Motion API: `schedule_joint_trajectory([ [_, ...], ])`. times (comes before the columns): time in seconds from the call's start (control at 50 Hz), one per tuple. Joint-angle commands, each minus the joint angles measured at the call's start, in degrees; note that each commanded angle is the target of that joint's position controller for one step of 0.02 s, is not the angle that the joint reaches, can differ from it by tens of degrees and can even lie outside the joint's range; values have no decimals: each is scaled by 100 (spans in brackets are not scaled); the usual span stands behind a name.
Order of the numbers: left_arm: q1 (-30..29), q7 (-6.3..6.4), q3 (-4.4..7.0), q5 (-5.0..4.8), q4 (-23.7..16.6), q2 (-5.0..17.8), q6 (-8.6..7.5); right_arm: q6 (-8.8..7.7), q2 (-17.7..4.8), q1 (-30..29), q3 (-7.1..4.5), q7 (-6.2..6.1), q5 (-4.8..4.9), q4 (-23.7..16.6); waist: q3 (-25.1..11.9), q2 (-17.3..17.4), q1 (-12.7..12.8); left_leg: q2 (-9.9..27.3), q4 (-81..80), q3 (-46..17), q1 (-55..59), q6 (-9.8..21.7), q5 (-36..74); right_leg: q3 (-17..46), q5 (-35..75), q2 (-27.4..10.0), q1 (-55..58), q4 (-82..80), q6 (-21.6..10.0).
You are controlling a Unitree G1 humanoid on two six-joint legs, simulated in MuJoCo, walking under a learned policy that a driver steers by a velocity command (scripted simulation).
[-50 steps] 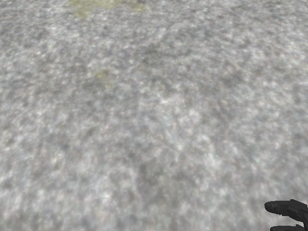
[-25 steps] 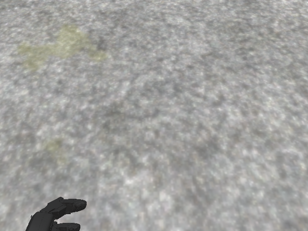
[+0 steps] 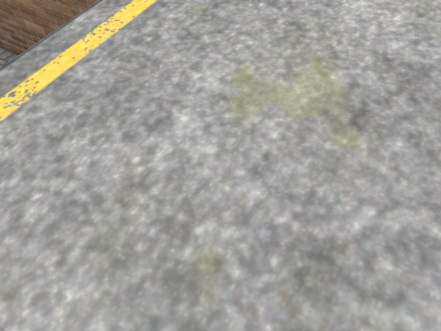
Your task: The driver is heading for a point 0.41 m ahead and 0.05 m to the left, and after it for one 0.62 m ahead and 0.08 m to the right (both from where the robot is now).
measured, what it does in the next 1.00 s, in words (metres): walks ahead, turning left: right foot, then left foot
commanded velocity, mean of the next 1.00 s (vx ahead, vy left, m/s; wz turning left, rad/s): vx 0.43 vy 0.00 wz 0.41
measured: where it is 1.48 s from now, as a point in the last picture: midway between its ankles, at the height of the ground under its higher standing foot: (252, 305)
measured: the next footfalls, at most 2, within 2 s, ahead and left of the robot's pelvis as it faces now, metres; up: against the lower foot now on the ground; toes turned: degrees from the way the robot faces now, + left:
right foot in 0.26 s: +0.49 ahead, -0.16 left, +0.00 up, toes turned +17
left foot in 0.64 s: +0.57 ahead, +0.10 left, +0.00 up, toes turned +18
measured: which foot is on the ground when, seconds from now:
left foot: down 0.00-0.28, up 0.30-0.62, down 0.64-1.00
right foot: up 0.00-0.24, down 0.26-0.64, up 0.66-0.88, down 0.90-1.00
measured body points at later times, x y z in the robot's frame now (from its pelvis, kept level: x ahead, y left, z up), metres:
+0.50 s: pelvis +0.39 -0.06 +0.03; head +0.45 -0.04 +0.48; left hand +0.31 +0.22 -0.09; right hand +0.69 -0.24 -0.06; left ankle +0.40 +0.06 -0.65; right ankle +0.45 -0.17 -0.71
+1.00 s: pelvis +0.51 -0.02 +0.03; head +0.51 -0.02 +0.48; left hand +0.49 +0.24 -0.11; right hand +0.69 -0.22 -0.11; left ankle +0.53 +0.09 -0.71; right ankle +0.53 -0.14 -0.71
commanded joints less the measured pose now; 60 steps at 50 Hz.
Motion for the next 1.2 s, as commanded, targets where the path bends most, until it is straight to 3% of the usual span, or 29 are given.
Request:
schedule_joint_trajectory([
  [0.02, 272, 0, 244, 123, -446, 1025, 168, -322, -782, 32, -206, -76, 80, -401, -39, -770, 285, 1685, -2379, -2876, 397, 927, 603, -101, -272, -331, -1205, -885, 234],
  [0.08, -963, -84, 113, -6, -1020, 733, 197, -465, -763, 128, -230, -32, 84, -366, 360, -397, 28, 1251, -2589, -2431, -596, 735, 1291, -391, 1062, -277, -652, -2655, 316],
  [0.14, -1298, -159, 75, -184, -1090, 654, 155, -478, -904, 298, -317, 22, 135, -302, -1, -78, -268, 1128, -2449, -2310, -303, 333, 2300, -497, 2655, 110, 281, -4022, 130],
  [0.18, -1399, -127, 115, -230, -1137, 798, 142, -461, -977, 446, -359, 17, 154, -248, -149, 66, -371, 1285, -2164, -2492, 350, 175, 2868, -432, 2644, 276, 530, -4553, 32],
  [0.22, -827, -27, 246, -201, -960, 1129, 118, -422, -1136, 445, -412, -34, 108, -238, -531, 45, -124, 1228, -1105, -2575, 1039, -144, 4250, -357, 1990, 606, 1219, -4970, -48],
  [0.24, -99, 55, 351, -198, -795, 1352, 70, -403, -1320, 334, -454, -28, 86, -241, -930, 12, 300, 1118, 52, -2509, 1090, -357, 4709, -361, 1771, 670, 1993, -5123, -93],
  [0.26, 946, 153, 457, -146, -563, 1596, 4, -438, -1148, 113, -416, -8, 108, -298, -1371, 2, 838, 858, 1437, -2348, 527, -563, 4245, -218, 1896, 317, 3224, -5173, -171],
  [0.28, 1853, 237, 530, 44, -404, 1870, -46, -459, -166, 160, -176, -60, 137, -469, -1995, -981, 913, 445, 3398, -1735, -642, -648, -366, 996, 2475, -1336, 4623, -4921, -335],
  [0.3, 1432, 153, 660, 94, -516, 2340, 20, -388, -167, 1037, -118, -142, 359, -834, -3115, -2556, 214, 112, 4800, -1038, -1804, -837, -2083, 3842, 3260, -2773, 5317, -5422, -1095],
  [0.32, 861, 128, 605, -17, -676, 1716, 85, -260, -652, 731, -190, -205, 103, -575, -2623, -1350, 238, 790, 4881, -957, -2058, -799, -1334, 3297, 3148, -2360, 4603, -5455, -1156],
  [0.34, 573, 97, 422, -83, -632, 1123, 90, -212, -696, 202, -201, -132, -13, -581, -1803, -955, 317, 903, 4578, -785, -2010, -860, -916, 2205, 3706, -1857, 3739, -5466, -1123],
  [0.36, 508, 51, 335, -58, -490, 852, 90, -175, -539, 10, -178, -45, -57, -591, -1295, -622, 226, 1021, 4368, -772, -1998, -932, -771, 1534, 4290, -1510, 3145, -5526, -1096],
  [0.4, 838, 33, 319, -194, -123, 877, -18, -76, -174, -173, -77, 118, -133, -702, -780, -774, 179, 1019, 3835, -950, -1727, -1008, -919, 958, 5325, -1161, 2263, -5820, -1168],
  [0.44, 750, -54, 370, -274, 89, 1047, -140, -55, 25, -20, 21, 136, -154, -728, -764, -883, -78, 883, 3075, -1153, -1620, -1071, -884, 883, 5910, -1245, 2040, -5933, -1360],
  [0.5, -7, -131, 362, -248, 73, 1121, -76, -55, 11, -206, 147, 189, -108, -739, -896, -858, -417, 930, 998, -499, -398, -1083, 249, -209, 5461, -594, 1161, -6223, -1053],
  [0.56, 231, -182, 384, -359, 256, 1166, -6, -27, 8, -616, 217, 211, -66, -734, -850, -917, -286, 1063, 100, -349, 476, -1046, 1390, -283, 4444, -513, 956, -6260, -830],
  [0.62, 599, -152, 380, -357, 438, 1130, 78, -158, -121, -540, 210, 119, -185, -550, -768, -439, -282, 1162, -728, -434, 1165, -856, 1800, -306, 3382, -310, 999, -5560, -602],
  [0.64, 936, -139, 353, -305, 490, 1035, 107, -246, -321, -437, 195, 75, -227, -544, -872, 19, -248, 1692, -913, -866, 1539, -770, 3294, -483, 2492, -53, 908, -4983, -434],
  [0.66, 1675, -111, 264, -312, 486, 703, 174, -272, -522, -366, 194, 24, -229, -640, -1385, 973, 17, 3100, -832, -2174, 2137, -265, 5632, -770, -284, 390, 600, -4135, -248],
  [0.68, 1915, -14, 261, -391, 669, 752, 403, -195, -319, -228, 209, -63, -2, -575, -1910, 1132, -151, 3343, -923, -2552, 2028, 379, 5393, -468, -1489, 499, 821, -3456, -284],
  [0.7, 1706, 9, 293, -360, 642, 931, 518, -145, -259, -374, 221, -104, 95, -543, -1613, 976, -130, 3187, -1173, -2584, 1817, 493, 4506, -371, -1650, 543, 533, -3116, -274],
  [0.76, 1277, 33, 280, -307, 688, 794, 645, -97, 0, -872, 316, -213, 4, -407, -945, 625, 146, 2612, -1653, -1955, 953, 53, 3447, -290, -1084, 415, 778, -3545, -178],
  [0.8, 1304, 69, 238, -320, 838, 643, 696, -117, 59, -969, 315, -221, -32, -302, -1003, 592, 216, 2341, -1671, -1625, 691, -127, 3191, -424, -610, 511, 1306, -4035, -120],
  [0.86, 1196, 113, 181, -314, 974, 433, 749, -90, 78, -1098, 283, -208, 53, -162, -982, 498, 330, 2039, -1603, -1393, 268, -375, 1607, -562, 622, 583, 2039, -5291, -111],
  [0.9, 833, 131, 195, -180, 886, 689, 715, -65, 179, -922, 279, -178, 78, -60, -616, 192, 171, 1815, -1676, -1430, -359, -787, -240, 27, 888, 75, 2229, -5882, -241],
  [0.92, 552, 116, 252, -203, 852, 952, 696, -15, 185, -799, 240, -153, 95, 7, -152, -243, -26, 1511, -1729, -1164, -262, -887, -405, 233, 223, -81, 1423, -5951, -379],
  [0.98, 305, 105, 215, -254, 954, 719, 585, -21, 131, -597, 179, -132, 43, 313, -29, -551, -89, 1496, -1406, -1067, 587, -872, 665, 246, 110, -46, 847, -6240, -407],
  [1.04, 359, 147, 222, -297, 1086, 689, 509, -102, 105, -466, 145, -153, 38, 560, -336, -349, -48, 1572, -1387, -1091, 725, -841, 1225, 146, 806, -6, 1344, -6121, -432],
  [1.2, 360, 179, 224, -297, 1435, 646, 514, -35, 100, -320, 124, -224, 69, 1131, -259, -124, -49, 1603, -1483, -1070, 917, -908, 1408, 119, 1044, -16, 1464, -6203, -495],
])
